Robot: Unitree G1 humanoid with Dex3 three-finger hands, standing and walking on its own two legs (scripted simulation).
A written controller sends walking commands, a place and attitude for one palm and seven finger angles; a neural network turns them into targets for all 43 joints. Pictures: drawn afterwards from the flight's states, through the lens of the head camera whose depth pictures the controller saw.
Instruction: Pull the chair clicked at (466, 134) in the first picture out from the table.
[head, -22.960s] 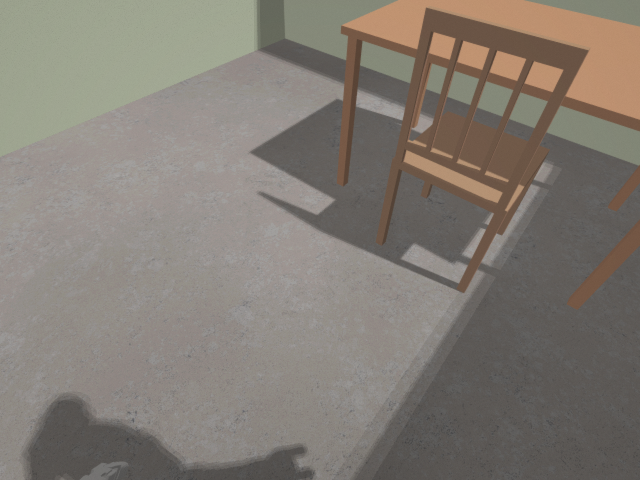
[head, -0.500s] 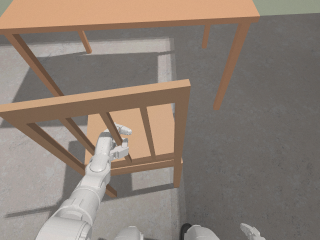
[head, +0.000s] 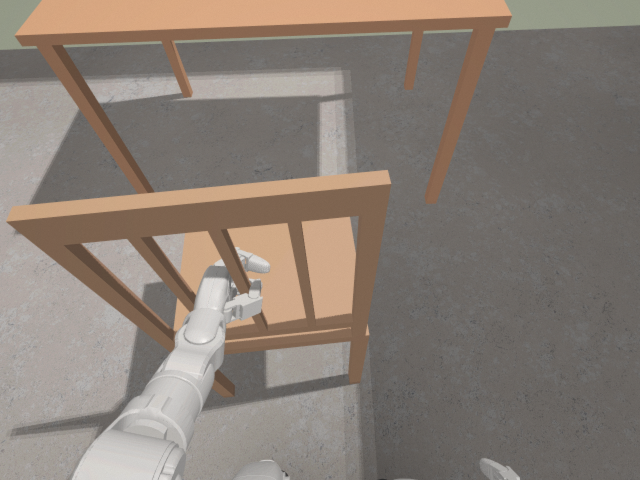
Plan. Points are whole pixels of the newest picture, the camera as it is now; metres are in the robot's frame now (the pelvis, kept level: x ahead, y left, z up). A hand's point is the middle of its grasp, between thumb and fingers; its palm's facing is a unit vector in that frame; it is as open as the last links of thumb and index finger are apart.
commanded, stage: step backward, pulling the chair out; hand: left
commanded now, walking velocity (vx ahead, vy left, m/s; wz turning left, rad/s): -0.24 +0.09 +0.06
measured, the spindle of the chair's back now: (244, 287) +0.38 +0.14 -0.07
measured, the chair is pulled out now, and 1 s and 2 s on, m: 0.49 0.58 0.58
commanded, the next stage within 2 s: stop walking, hand still on the chair in 0.02 s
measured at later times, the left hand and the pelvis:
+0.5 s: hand (250, 354) +0.27 +0.11 -0.04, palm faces -0.05 -0.99 -0.16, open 4.9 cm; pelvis -0.05 +0.01 +0.00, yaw +1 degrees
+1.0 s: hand (248, 355) +0.27 +0.12 -0.05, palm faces -0.08 -0.98 -0.17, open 4.9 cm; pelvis -0.02 +0.02 +0.00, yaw +0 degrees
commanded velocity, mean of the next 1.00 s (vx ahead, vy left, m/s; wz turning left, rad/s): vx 0.04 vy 0.00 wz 0.01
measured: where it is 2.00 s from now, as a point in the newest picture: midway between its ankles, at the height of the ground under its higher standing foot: outside the picture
